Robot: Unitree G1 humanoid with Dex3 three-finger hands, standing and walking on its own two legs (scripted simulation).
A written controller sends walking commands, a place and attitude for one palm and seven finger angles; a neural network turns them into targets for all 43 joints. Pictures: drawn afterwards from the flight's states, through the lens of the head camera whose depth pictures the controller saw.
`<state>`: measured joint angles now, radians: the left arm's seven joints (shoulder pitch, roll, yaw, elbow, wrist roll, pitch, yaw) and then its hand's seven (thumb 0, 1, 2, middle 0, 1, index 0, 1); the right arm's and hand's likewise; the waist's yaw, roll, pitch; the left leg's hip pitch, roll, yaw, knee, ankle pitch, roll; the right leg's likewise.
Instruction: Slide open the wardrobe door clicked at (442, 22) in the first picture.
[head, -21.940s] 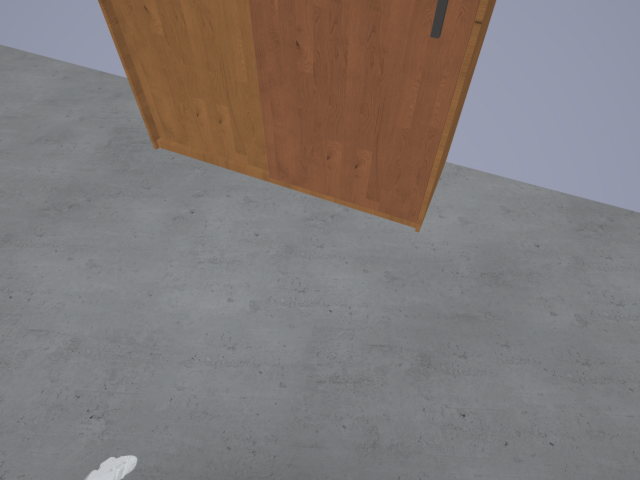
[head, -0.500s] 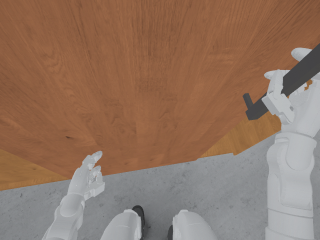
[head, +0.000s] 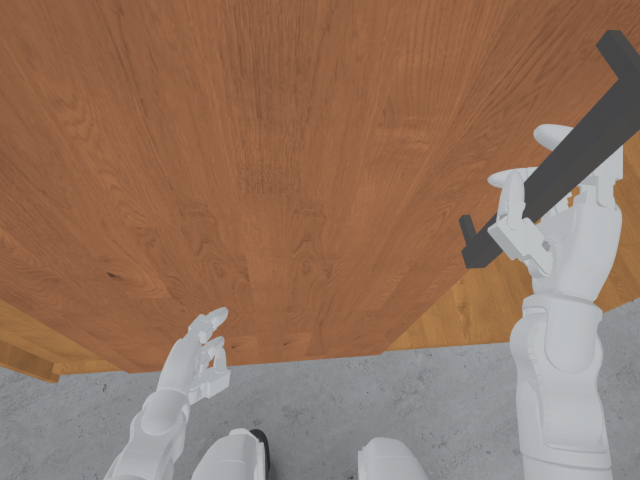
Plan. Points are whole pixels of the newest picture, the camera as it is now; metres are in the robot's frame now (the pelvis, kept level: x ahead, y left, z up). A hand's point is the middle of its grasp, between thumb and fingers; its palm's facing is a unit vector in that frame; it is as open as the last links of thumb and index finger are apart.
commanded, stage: step sideways, sliding the door along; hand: right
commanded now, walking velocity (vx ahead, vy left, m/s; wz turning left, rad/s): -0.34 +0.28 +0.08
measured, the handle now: (527, 177) +0.36 -0.19 +0.19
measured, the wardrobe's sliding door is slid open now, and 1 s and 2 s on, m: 0.49 0.49 0.49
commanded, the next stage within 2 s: stop walking and hold the door there in 0.22 s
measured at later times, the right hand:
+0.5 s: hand (515, 220) +0.32 -0.17 +0.18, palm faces +0.45 +0.84 -0.30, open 7.1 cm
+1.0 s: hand (517, 219) +0.32 -0.17 +0.18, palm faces +0.46 +0.85 -0.26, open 6.8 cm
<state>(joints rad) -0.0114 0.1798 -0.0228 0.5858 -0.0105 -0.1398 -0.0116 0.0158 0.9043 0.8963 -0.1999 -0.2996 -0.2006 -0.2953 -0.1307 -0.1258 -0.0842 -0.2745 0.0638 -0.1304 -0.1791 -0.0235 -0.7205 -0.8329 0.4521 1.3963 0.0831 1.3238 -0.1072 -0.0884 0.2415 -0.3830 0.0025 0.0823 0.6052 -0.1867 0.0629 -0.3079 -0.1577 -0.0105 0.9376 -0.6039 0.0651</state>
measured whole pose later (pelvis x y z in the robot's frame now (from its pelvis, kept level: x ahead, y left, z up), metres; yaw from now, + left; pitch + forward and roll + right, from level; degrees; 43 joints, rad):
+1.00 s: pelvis -0.10 +0.11 +0.01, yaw +12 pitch -1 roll +0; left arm 0.30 0.29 0.00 0.69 -0.04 -0.06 0.09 0.01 0.91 0.90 -0.20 -0.30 -0.20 -0.29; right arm -0.39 -0.58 -0.49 0.67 0.01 -0.16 -0.13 -0.11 -0.62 -0.78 0.45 1.39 0.22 1.32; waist 0.04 -0.03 -0.01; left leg -0.28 0.02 0.05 0.53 -0.20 0.00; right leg -0.29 -0.06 -0.10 0.57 -0.26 0.00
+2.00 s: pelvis -0.15 +0.04 +0.01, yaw +10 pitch +0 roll +1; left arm 0.19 0.23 -0.03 0.68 -0.04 -0.06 0.08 0.01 0.91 0.90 -0.20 -0.30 -0.20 -0.29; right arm -0.65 -0.49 -0.31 0.72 0.03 -0.17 -0.10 -0.18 -0.69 -0.79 0.45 1.40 0.31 1.39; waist 0.00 -0.02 0.09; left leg -0.41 0.04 0.06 0.91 -0.47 -0.04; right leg -0.34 -0.02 -0.09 0.52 -0.19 -0.05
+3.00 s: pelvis -0.17 +0.03 +0.00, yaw +10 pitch +3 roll +1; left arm 0.35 0.26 0.01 0.69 0.01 -0.08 0.01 0.01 0.90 0.90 -0.20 -0.30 -0.20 -0.30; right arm -0.87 -0.57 -0.40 0.98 -0.11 -0.09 -0.03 -0.03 -0.23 -0.59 0.45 1.39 0.43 1.39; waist 0.05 0.01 0.00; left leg -0.28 -0.02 0.09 0.56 -0.34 0.04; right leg -0.46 -0.04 -0.09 0.55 -0.15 -0.04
